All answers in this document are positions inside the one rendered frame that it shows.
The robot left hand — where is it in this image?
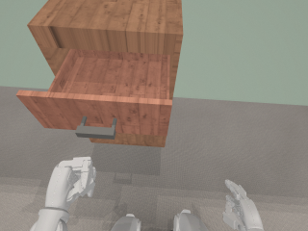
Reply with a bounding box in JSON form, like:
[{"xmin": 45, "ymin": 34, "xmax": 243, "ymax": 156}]
[{"xmin": 44, "ymin": 157, "xmax": 97, "ymax": 210}]

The left robot thigh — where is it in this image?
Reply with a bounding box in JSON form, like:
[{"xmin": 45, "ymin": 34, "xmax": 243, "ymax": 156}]
[{"xmin": 111, "ymin": 216, "xmax": 141, "ymax": 231}]

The drawer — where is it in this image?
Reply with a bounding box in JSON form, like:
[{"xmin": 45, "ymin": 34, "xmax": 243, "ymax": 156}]
[{"xmin": 16, "ymin": 48, "xmax": 172, "ymax": 137}]

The right robot thigh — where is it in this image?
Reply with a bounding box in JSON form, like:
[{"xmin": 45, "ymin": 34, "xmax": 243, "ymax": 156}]
[{"xmin": 173, "ymin": 213, "xmax": 208, "ymax": 231}]

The cabinet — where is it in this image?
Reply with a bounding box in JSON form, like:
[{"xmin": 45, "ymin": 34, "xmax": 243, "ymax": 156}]
[{"xmin": 27, "ymin": 0, "xmax": 184, "ymax": 147}]

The handle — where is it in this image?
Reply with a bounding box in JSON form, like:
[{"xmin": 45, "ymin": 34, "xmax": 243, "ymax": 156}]
[{"xmin": 75, "ymin": 116, "xmax": 117, "ymax": 140}]

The left robot forearm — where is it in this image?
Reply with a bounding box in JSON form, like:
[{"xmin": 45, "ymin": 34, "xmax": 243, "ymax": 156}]
[{"xmin": 30, "ymin": 207, "xmax": 70, "ymax": 231}]

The robot thigh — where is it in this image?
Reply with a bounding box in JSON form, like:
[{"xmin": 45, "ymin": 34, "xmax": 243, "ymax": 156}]
[
  {"xmin": 111, "ymin": 216, "xmax": 141, "ymax": 231},
  {"xmin": 173, "ymin": 213, "xmax": 208, "ymax": 231}
]

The robot right hand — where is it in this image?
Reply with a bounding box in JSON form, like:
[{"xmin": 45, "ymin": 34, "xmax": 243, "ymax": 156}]
[{"xmin": 222, "ymin": 179, "xmax": 264, "ymax": 231}]

